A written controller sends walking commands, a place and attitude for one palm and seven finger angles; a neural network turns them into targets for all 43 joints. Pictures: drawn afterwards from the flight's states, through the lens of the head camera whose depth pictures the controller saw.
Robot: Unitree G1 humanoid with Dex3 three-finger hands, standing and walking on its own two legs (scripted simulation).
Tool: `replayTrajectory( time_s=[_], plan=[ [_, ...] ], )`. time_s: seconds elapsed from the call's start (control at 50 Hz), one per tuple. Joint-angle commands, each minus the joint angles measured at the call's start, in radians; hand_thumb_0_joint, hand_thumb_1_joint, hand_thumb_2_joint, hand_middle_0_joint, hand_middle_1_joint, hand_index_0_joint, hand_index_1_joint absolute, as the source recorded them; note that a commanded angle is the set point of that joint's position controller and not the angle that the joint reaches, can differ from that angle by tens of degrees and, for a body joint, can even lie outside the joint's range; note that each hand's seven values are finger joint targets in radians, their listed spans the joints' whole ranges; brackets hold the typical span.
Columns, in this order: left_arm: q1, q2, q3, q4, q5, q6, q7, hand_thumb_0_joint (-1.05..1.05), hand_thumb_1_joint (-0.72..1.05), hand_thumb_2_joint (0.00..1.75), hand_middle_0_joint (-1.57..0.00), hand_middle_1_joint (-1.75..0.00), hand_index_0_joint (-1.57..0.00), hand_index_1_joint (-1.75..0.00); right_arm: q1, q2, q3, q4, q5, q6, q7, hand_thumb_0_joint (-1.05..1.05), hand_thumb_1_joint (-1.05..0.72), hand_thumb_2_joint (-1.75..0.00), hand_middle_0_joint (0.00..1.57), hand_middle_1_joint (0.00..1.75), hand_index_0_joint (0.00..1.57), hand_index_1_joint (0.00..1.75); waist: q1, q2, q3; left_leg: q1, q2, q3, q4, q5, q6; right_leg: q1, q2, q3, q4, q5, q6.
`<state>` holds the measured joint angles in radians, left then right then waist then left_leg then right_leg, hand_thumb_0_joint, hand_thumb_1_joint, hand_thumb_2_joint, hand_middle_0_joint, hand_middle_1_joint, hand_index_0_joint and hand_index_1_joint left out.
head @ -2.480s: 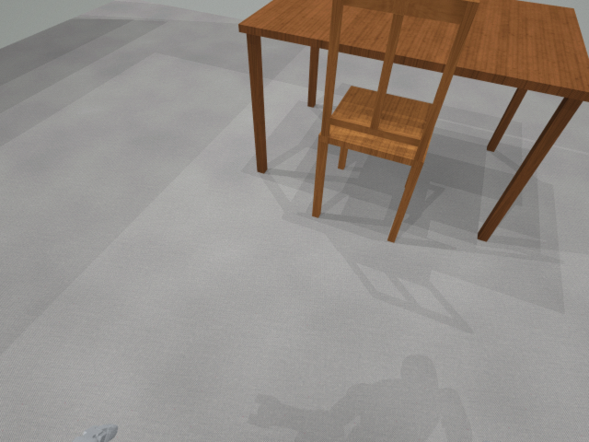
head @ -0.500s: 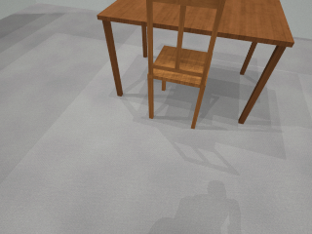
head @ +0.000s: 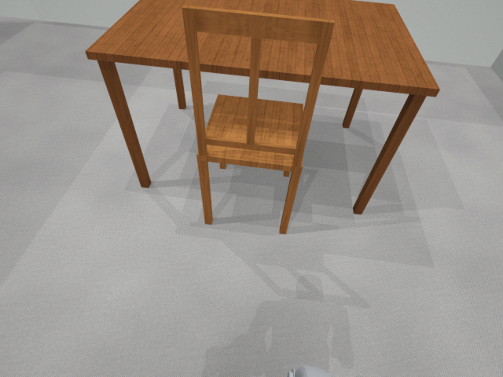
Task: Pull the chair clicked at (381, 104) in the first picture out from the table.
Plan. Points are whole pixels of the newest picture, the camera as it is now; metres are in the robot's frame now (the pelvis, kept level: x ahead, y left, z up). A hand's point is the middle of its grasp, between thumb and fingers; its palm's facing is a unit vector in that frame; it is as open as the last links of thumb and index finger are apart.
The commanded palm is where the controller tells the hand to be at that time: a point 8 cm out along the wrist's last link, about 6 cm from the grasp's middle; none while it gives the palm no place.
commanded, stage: take the last steps up to it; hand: left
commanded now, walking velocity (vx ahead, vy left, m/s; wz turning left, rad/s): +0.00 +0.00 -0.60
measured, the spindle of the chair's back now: (253, 96) +0.87 +0.08 -0.04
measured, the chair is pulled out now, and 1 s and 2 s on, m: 0.00 0.00 0.00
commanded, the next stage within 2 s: come to a stop and stand still in 0.96 s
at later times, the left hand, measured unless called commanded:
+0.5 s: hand (185, 322) +0.24 +0.15 -0.16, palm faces -0.06 -0.98 -0.19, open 7.2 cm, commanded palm none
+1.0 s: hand (213, 249) +0.41 +0.13 -0.17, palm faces -0.10 -0.98 -0.18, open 7.3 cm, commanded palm none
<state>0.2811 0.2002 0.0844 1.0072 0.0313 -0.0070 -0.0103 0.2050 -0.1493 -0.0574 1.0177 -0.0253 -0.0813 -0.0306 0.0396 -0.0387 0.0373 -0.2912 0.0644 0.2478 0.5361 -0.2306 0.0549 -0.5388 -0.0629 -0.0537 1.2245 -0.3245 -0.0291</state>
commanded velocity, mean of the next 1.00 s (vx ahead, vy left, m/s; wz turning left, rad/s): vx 0.24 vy -0.04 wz -0.03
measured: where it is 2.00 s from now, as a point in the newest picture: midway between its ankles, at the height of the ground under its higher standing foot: (271, 340)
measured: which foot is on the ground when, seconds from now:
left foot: down 0.00-0.26, up 0.28-0.58, down 0.60-1.00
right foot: up 0.00-0.24, down 0.26-0.60, up 0.62-1.00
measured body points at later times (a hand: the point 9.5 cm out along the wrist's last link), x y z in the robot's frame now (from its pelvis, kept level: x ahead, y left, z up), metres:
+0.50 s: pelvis +0.16 -0.03 +0.01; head +0.17 -0.02 +0.46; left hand +0.24 +0.20 -0.14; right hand +0.14 -0.26 -0.14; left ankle +0.19 +0.09 -0.69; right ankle +0.15 -0.13 -0.73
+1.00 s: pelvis +0.34 -0.05 +0.00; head +0.37 -0.05 +0.45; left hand +0.42 +0.18 -0.16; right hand +0.23 -0.23 -0.15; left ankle +0.24 +0.09 -0.73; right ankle +0.42 -0.17 -0.72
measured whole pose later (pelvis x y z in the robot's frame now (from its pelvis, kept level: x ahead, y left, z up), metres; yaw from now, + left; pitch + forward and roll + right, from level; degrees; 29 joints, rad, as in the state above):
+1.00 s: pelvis +0.34 -0.05 +0.00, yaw -6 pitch -1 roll +1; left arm 0.20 0.18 0.06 1.05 0.02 -0.01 -0.02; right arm 0.42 -0.08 -0.03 1.15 -0.03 -0.05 -0.02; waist -0.04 -0.02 0.07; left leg 0.01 0.07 0.18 0.41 -0.39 -0.03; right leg -0.44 -0.07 -0.11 0.62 -0.20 -0.03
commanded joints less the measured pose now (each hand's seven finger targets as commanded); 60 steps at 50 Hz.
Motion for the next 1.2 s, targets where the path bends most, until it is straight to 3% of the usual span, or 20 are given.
replayTrajectory(
  time_s=[0.0,0.12,0.2,0.24,0.26,0.3,0.36,0.46,0.54,0.58,0.6,0.72,0.9,0.96,0.98,1.0,1.02,1.06,1.12,1.18],
  plan=[
    [0.039,-0.015,0.0,-0.08,0.004,0.022,-0.022,0.0,0.9,0.9,-0.2,-0.3,-0.2,-0.3,0.084,-0.129,-0.017,-0.034,0.0,-0.013,0.008,0.0,-0.9,-0.9,0.2,0.3,0.2,0.3,-0.017,0.105,0.041,-0.05,0.296,-0.177,-0.355,0.017,0.093,-0.003,-0.071,0.023,-0.171,0.089,0.033],
    [-0.115,0.001,-0.009,-0.148,0.002,0.011,-0.02,0.0,0.9,0.9,-0.2,-0.3,-0.2,-0.3,0.14,-0.178,-0.023,-0.025,-0.006,0.011,0.015,0.0,-0.9,-0.9,0.2,0.3,0.2,0.3,-0.069,0.107,0.01,0.095,0.3,-0.086,-0.229,0.263,0.089,0.098,-0.021,-0.046,-0.484,0.087,0.038],
    [-0.008,0.06,-0.007,-0.102,0.007,-0.013,-0.012,0.0,0.9,0.9,-0.2,-0.3,-0.2,-0.3,0.146,-0.171,-0.016,-0.014,-0.003,0.029,0.024,0.0,-0.9,-0.9,0.2,0.3,0.2,0.3,-0.006,0.043,-0.053,0.035,0.236,-0.045,0.027,0.211,0.02,0.407,0.037,-0.092,-0.723,0.129,0.004],
    [0.196,0.245,0.028,-0.038,-0.006,-0.037,0.008,0.0,0.9,0.9,-0.2,-0.3,-0.2,-0.3,0.119,-0.083,0.011,-0.064,0.012,0.027,0.034,0.0,-0.9,-0.9,0.2,0.3,0.2,0.3,0.069,-0.283,-0.171,-0.361,0.024,-0.002,0.558,-0.401,-0.076,0.729,-0.365,0.462,-0.89,0.284,-0.191],
    [0.187,0.252,0.029,-0.036,-0.016,-0.034,0.019,0.0,0.9,0.9,-0.2,-0.3,-0.2,-0.3,0.096,-0.124,0.003,-0.062,0.012,0.032,0.027,0.0,-0.9,-0.9,0.2,0.3,0.2,0.3,0.076,-0.181,-0.195,-0.373,0.047,-0.147,0.671,-0.395,-0.06,0.667,-0.384,0.473,-0.945,0.157,-0.24],
    [0.048,0.179,0.012,-0.055,-0.016,-0.031,0.027,0.0,0.9,0.9,-0.2,-0.3,-0.2,-0.3,0.055,-0.125,-0.005,-0.047,0.002,0.043,0.034,0.0,-0.9,-0.9,0.2,0.3,0.2,0.3,0.021,-0.093,-0.05,-0.389,0.096,-0.204,0.723,-0.231,-0.053,0.467,-0.319,0.384,-1.022,-0.131,-0.208],
    [-0.056,0.107,-0.013,-0.06,-0.006,-0.045,0.029,0.0,0.9,0.9,-0.2,-0.3,-0.2,-0.3,0.14,-0.081,0.001,-0.004,-0.004,0.064,0.038,0.0,-0.9,-0.9,0.2,0.3,0.2,0.3,-0.069,-0.074,0.016,-0.226,0.103,-0.183,0.553,-0.123,-0.075,0.255,-0.229,0.146,-1.038,0.048,-0.145],
    [0.001,0.126,-0.002,-0.019,-0.004,-0.047,0.02,0.0,0.9,0.9,-0.2,-0.3,-0.2,-0.3,0.133,-0.04,0.005,-0.01,-0.002,0.054,0.046,0.0,-0.9,-0.9,0.2,0.3,0.2,0.3,-0.045,-0.062,-0.003,-0.112,0.058,-0.127,0.238,-0.12,-0.069,0.287,-0.204,0.103,-1.029,-0.002,-0.147],
    [0.006,0.101,-0.007,0.005,-0.015,-0.03,0.009,0.0,0.9,0.9,-0.2,-0.3,-0.2,-0.3,0.256,-0.071,0.005,0.037,-0.003,0.032,0.037,0.0,-0.9,-0.9,0.2,0.3,0.2,0.3,-0.099,0.022,-0.01,0.183,0.015,-0.09,-0.044,-0.056,-0.06,0.171,-0.106,0.026,-0.846,-0.141,-0.083],
    [-0.032,0.001,-0.024,-0.044,-0.02,-0.029,-0.005,0.0,0.9,0.9,-0.2,-0.3,-0.2,-0.3,0.42,-0.23,-0.029,0.064,-0.018,0.025,0.018,0.0,-0.9,-0.9,0.2,0.3,0.2,0.3,-0.16,0.377,0.014,0.298,0.368,-0.645,-0.36,-0.312,0.097,-0.107,0.07,-0.116,-0.352,-0.227,0.003],
    [-0.094,0.044,-0.019,-0.074,-0.004,-0.029,-0.004,0.0,0.9,0.9,-0.2,-0.3,-0.2,-0.3,0.423,-0.24,-0.028,0.07,-0.014,0.03,0.009,0.0,-0.9,-0.9,0.2,0.3,0.2,0.3,-0.167,0.334,0.048,0.266,0.422,-0.744,-0.403,-0.378,0.155,-0.187,0.034,-0.01,-0.166,-0.236,-0.011],
    [-0.008,0.007,-0.023,0.012,-0.007,-0.023,-0.017,0.0,0.9,0.9,-0.2,-0.3,-0.2,-0.3,0.251,-0.111,0.013,0.054,0.006,-0.012,-0.006,0.0,-0.9,-0.9,0.2,0.3,0.2,0.3,-0.051,0.121,0.033,0.241,0.237,-0.273,-0.333,0.331,0.1,-0.098,-0.048,0.021,-0.149,0.071,0.031],
    [-0.111,-0.009,-0.028,-0.022,-0.012,-0.021,-0.01,0.0,0.9,0.9,-0.2,-0.3,-0.2,-0.3,0.267,-0.112,-0.003,0.101,-0.001,0.015,0.002,0.0,-0.9,-0.9,0.2,0.3,0.2,0.3,-0.082,0.18,0.094,0.203,0.224,-0.184,-0.266,0.372,0.095,0.054,-0.018,-0.059,-0.549,0.107,0.004],
    [0.052,0.021,-0.015,0.027,-0.007,-0.035,-0.006,0.0,0.9,0.9,-0.2,-0.3,-0.2,-0.3,0.228,-0.122,-0.006,0.102,0.004,0.022,0.003,0.0,-0.9,-0.9,0.2,0.3,0.2,0.3,-0.003,0.123,0.01,0.16,0.178,-0.148,-0.074,0.37,0.052,0.326,0.04,-0.11,-0.698,0.191,-0.014],
    [0.158,0.072,-0.002,0.062,-0.003,-0.048,0.0,0.0,0.9,0.9,-0.2,-0.3,-0.2,-0.3,0.238,-0.102,-0.003,0.106,0.011,0.019,0.009,0.0,-0.9,-0.9,0.2,0.3,0.2,0.3,0.041,0.037,-0.054,0.062,0.126,-0.116,0.102,0.304,0.019,0.515,-0.002,-0.047,-0.728,0.249,-0.034],
    [0.251,0.163,0.019,0.083,0.0,-0.059,0.014,0.0,0.9,0.9,-0.2,-0.3,-0.2,-0.3,0.278,-0.046,0.006,0.087,0.019,0.017,0.017,0.0,-0.9,-0.9,0.2,0.3,0.2,0.3,0.058,-0.196,-0.155,-0.127,0.01,-0.058,0.371,-0.04,-0.021,0.696,-0.223,0.252,-0.793,0.388,-0.11],
    [0.291,0.209,0.018,0.085,-0.018,-0.053,0.017,0.0,0.9,0.9,-0.2,-0.3,-0.2,-0.3,0.266,-0.043,0.011,0.063,0.026,0.024,0.01,0.0,-0.9,-0.9,0.2,0.3,0.2,0.3,0.052,-0.213,-0.178,-0.197,-0.048,-0.138,0.624,-0.398,-0.023,0.666,-0.371,0.433,-0.913,0.457,-0.206],
    [0.093,0.131,0.0,0.041,-0.02,-0.044,0.027,0.0,0.9,0.9,-0.2,-0.3,-0.2,-0.3,0.201,-0.044,0.003,0.062,0.018,0.04,0.007,0.0,-0.9,-0.9,0.2,0.3,0.2,0.3,0.003,-0.161,-0.067,-0.21,0.021,-0.236,0.729,-0.282,-0.025,0.422,-0.33,0.371,-0.986,0.284,-0.201],
    [-0.074,0.044,-0.027,-0.002,-0.006,-0.036,0.052,0.0,0.9,0.9,-0.2,-0.3,-0.2,-0.3,0.228,0.014,0.03,0.092,0.015,0.074,0.0,0.0,-0.9,-0.9,0.2,0.3,0.2,0.3,-0.084,-0.007,-0.03,-0.049,0.049,-0.238,0.476,-0.215,-0.066,0.21,-0.252,0.103,-0.942,0.598,-0.154],
    [-0.036,0.085,-0.025,0.003,-0.005,-0.018,0.055,0.0,0.9,0.9,-0.2,-0.3,-0.2,-0.3,0.194,0.011,0.028,0.074,0.024,0.097,0.0,0.0,-0.9,-0.9,0.2,0.3,0.2,0.3,-0.049,-0.046,-0.075,-0.015,-0.002,-0.197,0.283,-0.199,-0.083,0.278,-0.233,0.08,-0.894,0.66,-0.16]
  ],
)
